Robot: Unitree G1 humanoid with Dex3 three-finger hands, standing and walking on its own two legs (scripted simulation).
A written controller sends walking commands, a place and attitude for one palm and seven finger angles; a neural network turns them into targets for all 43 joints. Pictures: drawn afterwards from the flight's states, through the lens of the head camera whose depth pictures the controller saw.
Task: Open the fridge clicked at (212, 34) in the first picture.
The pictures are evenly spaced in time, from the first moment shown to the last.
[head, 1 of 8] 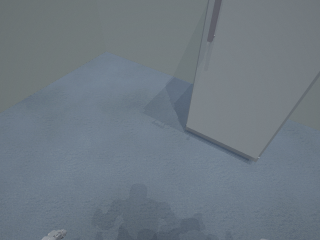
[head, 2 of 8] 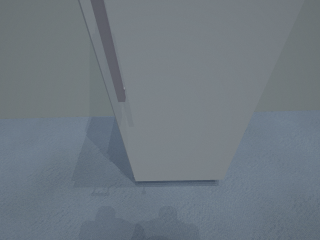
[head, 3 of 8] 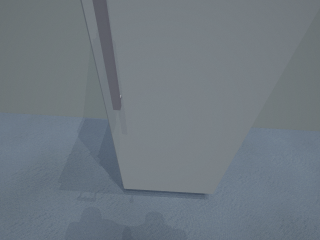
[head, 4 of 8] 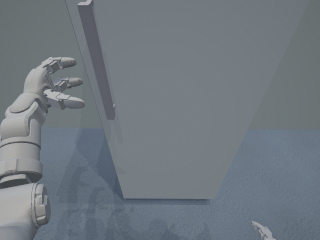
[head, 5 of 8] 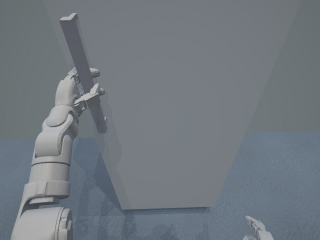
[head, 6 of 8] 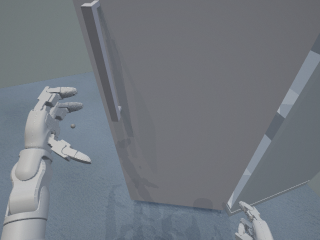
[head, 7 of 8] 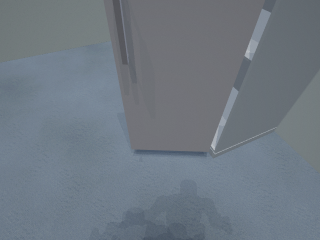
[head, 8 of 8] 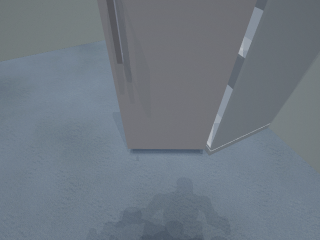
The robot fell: no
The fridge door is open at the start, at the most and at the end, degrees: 0 72 63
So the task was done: yes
